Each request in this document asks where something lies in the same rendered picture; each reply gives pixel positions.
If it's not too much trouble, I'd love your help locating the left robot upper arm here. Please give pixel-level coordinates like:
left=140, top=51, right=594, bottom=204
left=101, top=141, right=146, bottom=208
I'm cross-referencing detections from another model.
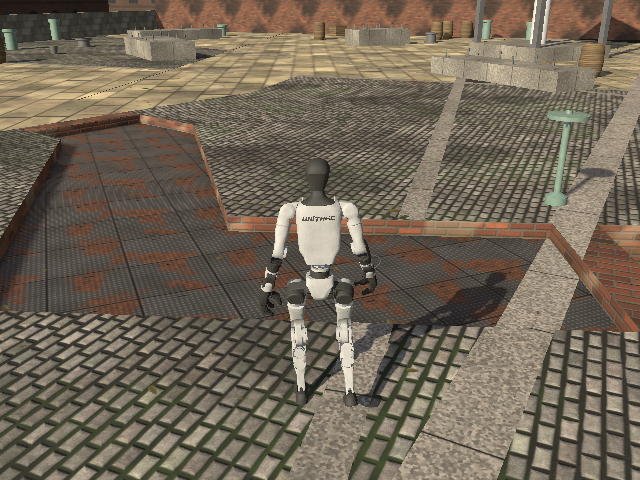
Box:
left=272, top=202, right=298, bottom=259

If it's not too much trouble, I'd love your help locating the left robot hand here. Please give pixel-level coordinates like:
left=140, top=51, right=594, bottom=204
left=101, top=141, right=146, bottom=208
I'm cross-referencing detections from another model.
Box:
left=259, top=289, right=282, bottom=317

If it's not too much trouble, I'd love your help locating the right robot hand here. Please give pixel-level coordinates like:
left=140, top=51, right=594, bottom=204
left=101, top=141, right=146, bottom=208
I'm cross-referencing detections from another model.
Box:
left=354, top=275, right=378, bottom=295

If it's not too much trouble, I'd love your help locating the right robot foot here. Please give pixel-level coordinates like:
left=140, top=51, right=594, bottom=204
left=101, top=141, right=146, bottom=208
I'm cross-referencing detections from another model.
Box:
left=343, top=390, right=358, bottom=407

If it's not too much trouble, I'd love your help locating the right robot forearm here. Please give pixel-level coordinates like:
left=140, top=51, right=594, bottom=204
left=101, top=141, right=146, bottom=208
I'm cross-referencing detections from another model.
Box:
left=356, top=239, right=376, bottom=278

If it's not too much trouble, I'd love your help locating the robot left thigh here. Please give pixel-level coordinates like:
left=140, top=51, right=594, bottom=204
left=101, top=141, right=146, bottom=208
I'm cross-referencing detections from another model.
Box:
left=286, top=278, right=308, bottom=345

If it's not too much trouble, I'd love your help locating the right robot upper arm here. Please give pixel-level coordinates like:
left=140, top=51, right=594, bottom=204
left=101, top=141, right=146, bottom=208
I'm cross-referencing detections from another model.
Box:
left=339, top=201, right=367, bottom=255

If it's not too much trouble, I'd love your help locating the left robot forearm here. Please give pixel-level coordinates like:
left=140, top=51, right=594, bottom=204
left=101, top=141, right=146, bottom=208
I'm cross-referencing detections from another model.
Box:
left=261, top=243, right=282, bottom=292

